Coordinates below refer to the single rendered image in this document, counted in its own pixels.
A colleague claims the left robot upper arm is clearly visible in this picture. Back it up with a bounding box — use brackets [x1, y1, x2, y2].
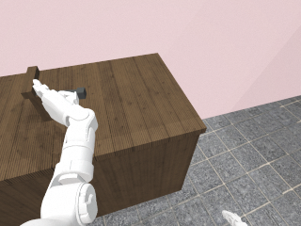
[20, 182, 98, 226]

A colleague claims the left robot forearm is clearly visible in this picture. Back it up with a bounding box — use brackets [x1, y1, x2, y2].
[40, 105, 98, 218]

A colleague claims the robot right hand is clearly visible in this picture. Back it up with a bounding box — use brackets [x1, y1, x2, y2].
[222, 210, 247, 226]

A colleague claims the counter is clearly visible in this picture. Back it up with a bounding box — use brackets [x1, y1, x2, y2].
[0, 53, 207, 226]

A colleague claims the tap lever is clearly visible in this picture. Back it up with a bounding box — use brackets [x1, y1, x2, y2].
[36, 87, 87, 100]

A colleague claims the robot left hand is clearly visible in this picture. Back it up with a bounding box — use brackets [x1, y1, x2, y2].
[33, 79, 79, 125]

